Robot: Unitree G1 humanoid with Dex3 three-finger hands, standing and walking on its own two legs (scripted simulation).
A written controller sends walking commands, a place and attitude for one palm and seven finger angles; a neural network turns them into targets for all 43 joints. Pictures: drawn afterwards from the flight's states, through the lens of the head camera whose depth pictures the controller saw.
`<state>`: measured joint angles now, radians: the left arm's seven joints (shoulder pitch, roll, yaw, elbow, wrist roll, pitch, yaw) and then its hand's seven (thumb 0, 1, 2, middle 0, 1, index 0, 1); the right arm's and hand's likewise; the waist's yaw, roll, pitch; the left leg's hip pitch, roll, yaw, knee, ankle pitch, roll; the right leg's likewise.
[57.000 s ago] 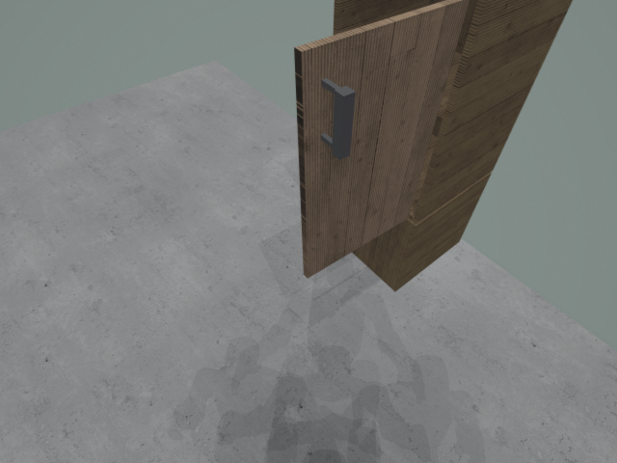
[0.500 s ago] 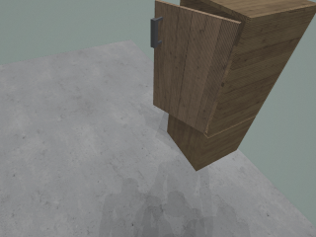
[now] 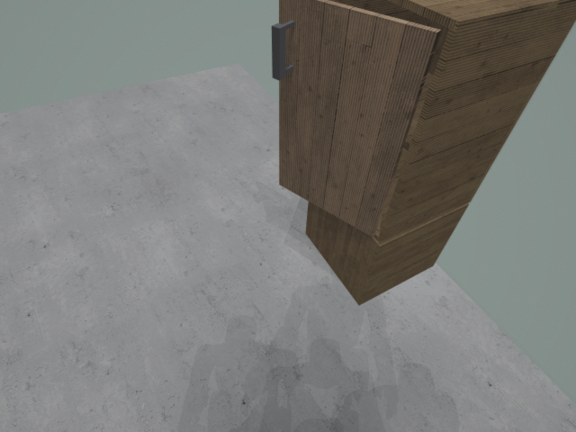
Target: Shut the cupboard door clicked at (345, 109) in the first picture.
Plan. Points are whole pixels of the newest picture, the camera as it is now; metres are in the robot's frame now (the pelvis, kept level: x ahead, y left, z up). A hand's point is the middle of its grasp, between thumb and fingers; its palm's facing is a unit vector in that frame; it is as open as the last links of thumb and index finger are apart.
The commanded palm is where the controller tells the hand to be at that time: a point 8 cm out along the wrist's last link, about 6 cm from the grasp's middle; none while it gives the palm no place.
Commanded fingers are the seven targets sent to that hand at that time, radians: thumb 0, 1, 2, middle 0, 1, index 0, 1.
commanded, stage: walk to a spot facing it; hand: left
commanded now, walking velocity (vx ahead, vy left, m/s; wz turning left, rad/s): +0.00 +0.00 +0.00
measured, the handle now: (284, 50) +0.90 +0.06 +0.13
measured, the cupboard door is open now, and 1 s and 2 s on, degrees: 23 23 23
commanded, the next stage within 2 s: none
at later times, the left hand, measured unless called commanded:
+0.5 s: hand out of the picture +0.01 +0.21 -0.20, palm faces +0.26 -0.95 -0.20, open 7.4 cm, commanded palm none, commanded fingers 0.00 0.90 0.90 -0.20 -0.30 -0.20 -0.30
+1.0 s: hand out of the picture -0.04 +0.17 -0.16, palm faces +0.49 -0.82 -0.31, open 7.4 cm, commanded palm none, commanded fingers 0.00 0.90 0.90 -0.20 -0.30 -0.20 -0.30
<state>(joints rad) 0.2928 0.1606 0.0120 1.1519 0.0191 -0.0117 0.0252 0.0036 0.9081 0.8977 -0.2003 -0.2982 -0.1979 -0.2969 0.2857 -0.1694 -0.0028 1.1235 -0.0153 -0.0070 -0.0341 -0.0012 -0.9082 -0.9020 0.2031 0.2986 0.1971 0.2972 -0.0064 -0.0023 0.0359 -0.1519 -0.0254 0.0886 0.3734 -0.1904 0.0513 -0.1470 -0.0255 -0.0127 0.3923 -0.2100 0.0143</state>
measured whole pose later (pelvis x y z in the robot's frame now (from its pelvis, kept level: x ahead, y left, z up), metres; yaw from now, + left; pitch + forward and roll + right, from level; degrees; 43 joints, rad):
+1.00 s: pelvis +0.00 -0.05 -0.01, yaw +31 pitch +1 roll +1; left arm 0.19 0.21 0.05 0.90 0.03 0.03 0.03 0.01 0.91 0.90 -0.20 -0.30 -0.20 -0.30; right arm 0.19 -0.26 -0.10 0.93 -0.03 0.08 0.01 0.00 -0.91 -0.90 0.20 0.30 0.20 0.30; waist -0.03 0.03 0.09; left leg -0.56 -0.08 -0.07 1.09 -0.42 -0.04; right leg -0.21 -0.04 -0.04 0.51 -0.31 -0.01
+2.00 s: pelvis +0.13 +0.09 +0.00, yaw +69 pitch +1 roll +2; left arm 0.32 0.16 0.05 0.96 0.03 -0.08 0.01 0.01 0.92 0.90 -0.20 -0.30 -0.20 -0.30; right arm 0.21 -0.23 -0.07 0.96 -0.03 0.02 0.04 0.00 -0.91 -0.90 0.20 0.30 0.19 0.30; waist -0.02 -0.01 0.07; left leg -0.63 0.06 0.03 1.06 -0.24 0.00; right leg -0.05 -0.09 -0.26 0.36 -0.31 0.00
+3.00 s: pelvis +0.19 +0.47 +0.00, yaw +71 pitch +1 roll +0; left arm 0.25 0.17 0.05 0.98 0.02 0.01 0.02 0.00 0.91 0.90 -0.20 -0.30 -0.20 -0.30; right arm 0.20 -0.16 -0.04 0.97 -0.02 0.03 -0.03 0.00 -0.91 -0.90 0.20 0.30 0.20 0.30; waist -0.01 -0.01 0.09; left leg -0.51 0.05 -0.02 1.05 -0.41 -0.06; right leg -0.25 0.07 0.03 0.46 -0.21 -0.06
